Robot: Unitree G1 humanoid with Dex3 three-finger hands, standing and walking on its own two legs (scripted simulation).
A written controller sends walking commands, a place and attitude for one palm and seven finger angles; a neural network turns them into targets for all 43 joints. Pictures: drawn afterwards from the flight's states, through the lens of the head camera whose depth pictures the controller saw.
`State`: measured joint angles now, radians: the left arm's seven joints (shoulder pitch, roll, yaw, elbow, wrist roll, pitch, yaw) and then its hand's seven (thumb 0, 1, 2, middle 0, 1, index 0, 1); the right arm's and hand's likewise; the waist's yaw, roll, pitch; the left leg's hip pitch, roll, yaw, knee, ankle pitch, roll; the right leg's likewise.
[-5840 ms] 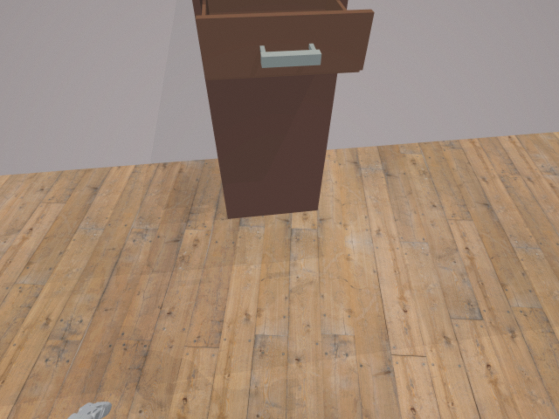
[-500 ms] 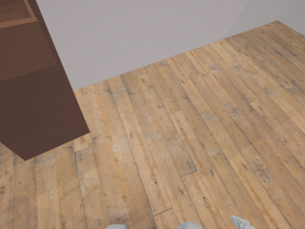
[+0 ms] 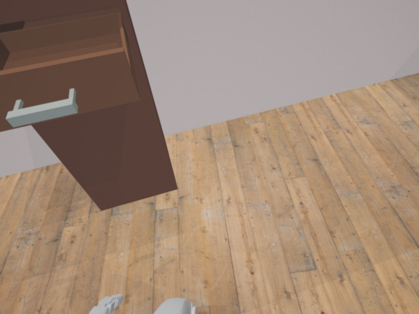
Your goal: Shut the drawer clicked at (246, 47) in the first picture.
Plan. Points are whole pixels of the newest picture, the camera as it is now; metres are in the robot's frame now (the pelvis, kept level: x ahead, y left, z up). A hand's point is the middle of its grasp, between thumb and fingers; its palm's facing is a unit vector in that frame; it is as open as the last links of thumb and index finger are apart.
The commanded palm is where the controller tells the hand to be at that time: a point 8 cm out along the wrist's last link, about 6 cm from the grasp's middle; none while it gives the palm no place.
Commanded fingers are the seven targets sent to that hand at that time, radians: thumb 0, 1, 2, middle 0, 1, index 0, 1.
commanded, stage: turn to face it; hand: left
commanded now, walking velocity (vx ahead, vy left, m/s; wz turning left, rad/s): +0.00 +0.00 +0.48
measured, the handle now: (44, 105) +0.50 +0.37 +0.14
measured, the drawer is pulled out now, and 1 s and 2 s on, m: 0.27 0.27 0.27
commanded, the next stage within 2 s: take the last steps up to it in 0.46 s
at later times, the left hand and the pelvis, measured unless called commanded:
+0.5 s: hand out of the picture -0.01 +0.27 -0.17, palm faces +0.26 -0.93 -0.24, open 7.4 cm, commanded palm none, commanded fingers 0.00 0.90 0.90 -0.20 -0.30 -0.20 -0.30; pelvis -0.01 +0.06 +0.00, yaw +11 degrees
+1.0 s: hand out of the picture -0.08 +0.16 -0.16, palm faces +0.37 -0.91 -0.17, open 7.4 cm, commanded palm none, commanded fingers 0.00 0.90 0.90 -0.20 -0.30 -0.20 -0.30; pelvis +0.03 +0.03 +0.01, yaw +17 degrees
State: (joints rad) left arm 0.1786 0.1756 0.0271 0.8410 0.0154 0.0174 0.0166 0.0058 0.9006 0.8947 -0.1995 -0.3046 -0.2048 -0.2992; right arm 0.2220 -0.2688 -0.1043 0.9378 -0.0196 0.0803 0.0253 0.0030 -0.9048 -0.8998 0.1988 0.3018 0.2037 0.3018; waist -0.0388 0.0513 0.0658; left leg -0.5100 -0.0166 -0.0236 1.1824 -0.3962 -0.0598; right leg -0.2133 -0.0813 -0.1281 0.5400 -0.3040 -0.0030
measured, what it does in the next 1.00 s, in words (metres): steps on the spot, turning left: left foot, then right foot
